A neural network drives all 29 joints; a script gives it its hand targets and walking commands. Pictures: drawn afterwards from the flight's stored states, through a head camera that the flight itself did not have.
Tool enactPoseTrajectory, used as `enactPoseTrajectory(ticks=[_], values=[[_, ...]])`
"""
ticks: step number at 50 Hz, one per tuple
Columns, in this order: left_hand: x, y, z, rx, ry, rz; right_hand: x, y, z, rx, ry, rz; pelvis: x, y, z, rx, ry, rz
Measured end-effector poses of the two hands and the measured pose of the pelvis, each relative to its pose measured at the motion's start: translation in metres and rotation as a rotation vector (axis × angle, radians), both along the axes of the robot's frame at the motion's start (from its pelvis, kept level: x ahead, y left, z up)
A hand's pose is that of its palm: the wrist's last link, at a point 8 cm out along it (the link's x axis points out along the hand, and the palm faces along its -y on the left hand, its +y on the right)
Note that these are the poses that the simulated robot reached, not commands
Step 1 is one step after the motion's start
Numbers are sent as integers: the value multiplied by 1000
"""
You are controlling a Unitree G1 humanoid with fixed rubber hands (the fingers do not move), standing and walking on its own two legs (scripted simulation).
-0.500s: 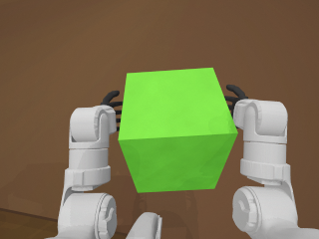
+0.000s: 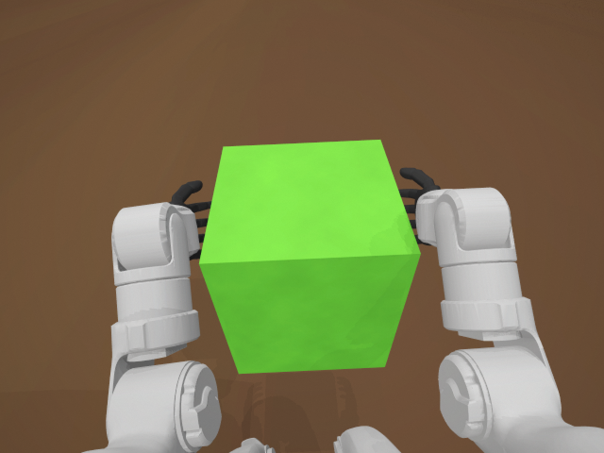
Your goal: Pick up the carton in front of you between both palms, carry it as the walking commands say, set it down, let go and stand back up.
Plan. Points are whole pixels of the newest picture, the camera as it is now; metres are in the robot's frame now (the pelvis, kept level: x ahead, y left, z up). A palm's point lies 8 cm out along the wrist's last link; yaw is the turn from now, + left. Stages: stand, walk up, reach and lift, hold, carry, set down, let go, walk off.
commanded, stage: carry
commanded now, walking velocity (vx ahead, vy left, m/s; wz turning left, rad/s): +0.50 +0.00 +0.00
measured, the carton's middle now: (307, 261) +0.37 -0.03 +0.06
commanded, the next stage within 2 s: none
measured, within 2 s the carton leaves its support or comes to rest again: neither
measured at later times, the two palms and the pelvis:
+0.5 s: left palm (187, 68) +0.66 +0.11 +0.20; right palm (372, 48) +0.67 -0.19 +0.20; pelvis +0.30 -0.05 +0.04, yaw +3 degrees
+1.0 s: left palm (181, 55) +0.88 +0.16 +0.13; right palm (319, 35) +0.89 -0.14 +0.14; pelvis +0.59 +0.00 +0.05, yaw +0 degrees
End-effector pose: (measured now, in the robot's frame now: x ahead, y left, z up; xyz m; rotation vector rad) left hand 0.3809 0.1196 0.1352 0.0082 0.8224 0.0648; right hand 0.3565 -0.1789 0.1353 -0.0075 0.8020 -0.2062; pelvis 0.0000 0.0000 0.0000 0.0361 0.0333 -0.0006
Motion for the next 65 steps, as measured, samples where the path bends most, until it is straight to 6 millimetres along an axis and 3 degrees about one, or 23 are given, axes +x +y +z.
enactPoseTrajectory(ticks=[4, 10, 15, 22, 28, 32, 40, 46, 51, 58, 65], values=[[38, 10, 29, -10, -62, 22, 45, 10, 32, 12, -63, 0, 35, 4, 23, -17, 8, -7], [100, 24, 77, -24, -165, 60, 119, 23, 85, 11, -167, 27, 102, -2, 42, -23, 38, 4], [158, 24, 96, -7, -149, 70, 182, 23, 103, -6, -149, 62, 171, -13, 49, -26, 49, 20], [250, 1, 87, 49, -114, 75, 282, -1, 84, 8, -113, 101, 273, -39, 32, -34, 31, 49], [297, -9, 50, 76, 17, 101, 343, -9, 47, 35, 17, 123, 325, -49, 51, -15, 40, 55], [331, -9, 39, 68, 34, 120, 379, -9, 35, 47, 34, 124, 360, -50, 62, -9, 50, 50], [409, 3, 28, 25, -33, 156, 453, 2, 23, 90, -34, 67, 455, -34, 67, -14, 68, 43], [470, 30, 8, -26, -115, 177, 512, 30, 13, 90, -117, 34, 549, -9, 46, -31, 57, 17], [505, 42, -8, -66, -59, 152, 541, 44, 1, 61, -65, 48, 605, 3, 55, -38, 59, 0], [565, 37, 6, -40, -71, 95, 592, 39, 16, 36, -75, 43, 685, 6, 67, -54, 46, 9], [653, 20, 23, -17, -152, 93, 681, 21, 25, 55, -155, 46, 782, -10, 56, -39, 25, 12]])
